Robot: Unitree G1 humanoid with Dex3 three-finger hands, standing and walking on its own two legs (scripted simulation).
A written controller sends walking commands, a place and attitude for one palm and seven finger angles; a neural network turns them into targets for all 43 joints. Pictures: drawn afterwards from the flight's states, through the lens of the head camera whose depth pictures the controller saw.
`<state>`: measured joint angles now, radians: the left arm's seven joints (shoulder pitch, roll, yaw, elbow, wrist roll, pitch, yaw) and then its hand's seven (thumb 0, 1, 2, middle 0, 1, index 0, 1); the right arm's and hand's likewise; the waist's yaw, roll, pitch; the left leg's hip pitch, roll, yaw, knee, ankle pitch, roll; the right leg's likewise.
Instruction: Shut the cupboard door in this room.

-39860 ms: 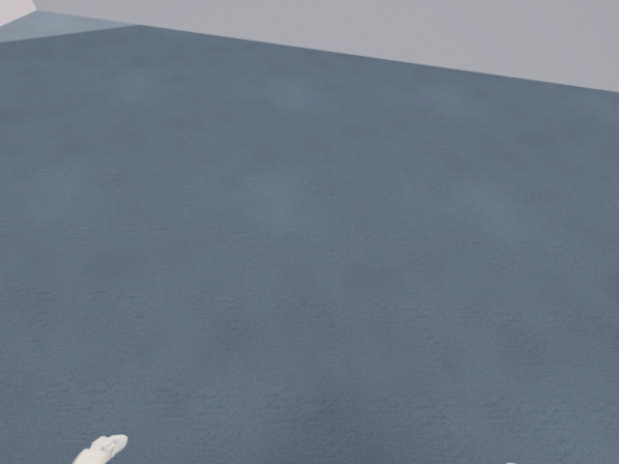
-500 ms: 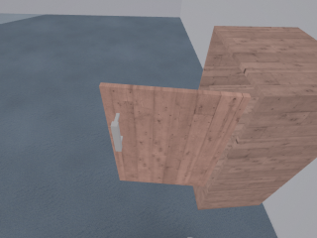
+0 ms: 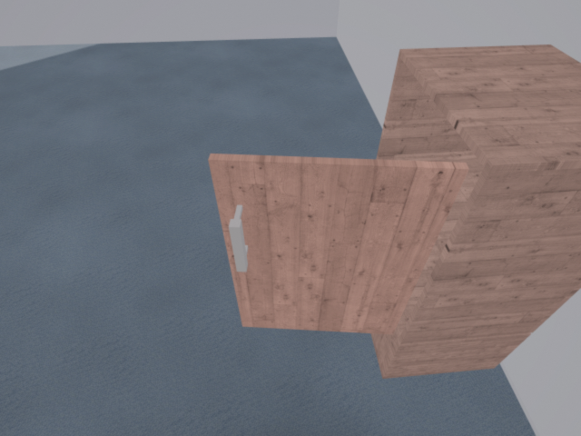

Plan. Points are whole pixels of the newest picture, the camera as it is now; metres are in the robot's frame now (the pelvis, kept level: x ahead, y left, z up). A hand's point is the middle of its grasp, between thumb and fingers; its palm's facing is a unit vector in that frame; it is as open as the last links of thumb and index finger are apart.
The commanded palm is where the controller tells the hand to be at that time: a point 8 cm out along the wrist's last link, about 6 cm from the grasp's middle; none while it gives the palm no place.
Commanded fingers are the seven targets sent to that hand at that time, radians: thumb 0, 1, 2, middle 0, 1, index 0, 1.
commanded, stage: come to a stop and stand still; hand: left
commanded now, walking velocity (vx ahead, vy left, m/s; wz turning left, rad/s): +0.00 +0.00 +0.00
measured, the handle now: (240, 239) +0.48 +0.13 -0.05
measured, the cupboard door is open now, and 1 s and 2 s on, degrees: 82 82 82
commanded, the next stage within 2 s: look again from close up in 0.10 s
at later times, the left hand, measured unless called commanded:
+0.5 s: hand out of the picture +0.02 +0.15 -0.16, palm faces +0.03 -0.98 -0.19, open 7.4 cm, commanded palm none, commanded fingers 0.00 0.90 0.90 -0.20 -0.30 -0.20 -0.30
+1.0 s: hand (197, 324) +0.27 +0.15 +0.00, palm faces +0.22 -0.97 -0.05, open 7.1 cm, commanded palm +0.15 +0.20 -0.07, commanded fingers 0.00 0.90 0.90 -0.40 -0.52 -0.40 -0.52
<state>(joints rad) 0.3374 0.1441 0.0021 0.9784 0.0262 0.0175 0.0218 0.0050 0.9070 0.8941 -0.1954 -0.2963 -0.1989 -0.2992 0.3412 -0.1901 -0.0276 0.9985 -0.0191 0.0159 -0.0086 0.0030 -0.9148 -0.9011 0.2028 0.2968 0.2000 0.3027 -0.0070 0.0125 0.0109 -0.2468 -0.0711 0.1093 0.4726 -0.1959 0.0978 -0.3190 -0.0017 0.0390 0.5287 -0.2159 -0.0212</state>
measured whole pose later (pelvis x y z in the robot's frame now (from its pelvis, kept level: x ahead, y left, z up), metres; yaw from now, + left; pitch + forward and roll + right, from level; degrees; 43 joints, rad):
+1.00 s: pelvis +0.06 -0.04 -0.02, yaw +4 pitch +4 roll +1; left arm 0.32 0.18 0.11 0.23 -0.22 -0.30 -0.04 0.01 0.92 0.89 -0.25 -0.36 -0.25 -0.36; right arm 0.27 -0.25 -0.02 0.75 0.02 -0.28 -0.03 0.01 -0.91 -0.90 0.20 0.30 0.20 0.30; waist -0.06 0.03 -0.10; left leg -0.41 -0.05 0.02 0.69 -0.36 0.03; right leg -0.45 0.02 -0.03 0.71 -0.34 -0.05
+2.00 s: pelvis +0.02 -0.02 -0.10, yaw +4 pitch +16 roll -3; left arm 0.48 0.27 0.14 -0.16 -0.30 -0.39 -0.23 0.02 0.90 0.89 -1.14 -1.33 -1.14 -1.33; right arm 0.23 -0.24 0.00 0.43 0.03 -0.15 -0.04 0.01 -0.91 -0.90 0.20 0.30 0.20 0.30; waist 0.00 0.02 -0.18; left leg -0.99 -0.04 -0.01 1.28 -0.57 0.06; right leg -0.99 0.03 -0.07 1.20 -0.50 -0.03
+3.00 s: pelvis +0.03 -0.03 -0.11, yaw +4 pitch +17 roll -3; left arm 0.29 0.26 0.12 0.00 -0.31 -0.43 -0.29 0.01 0.90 0.90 -1.30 -1.50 -1.30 -1.50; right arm 0.24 -0.25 0.03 0.46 0.03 -0.12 -0.04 0.01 -0.91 -0.90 0.21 0.30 0.20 0.30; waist 0.00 0.04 -0.17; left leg -1.00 -0.03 -0.03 1.29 -0.58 0.04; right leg -1.00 0.04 -0.09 1.22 -0.52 -0.05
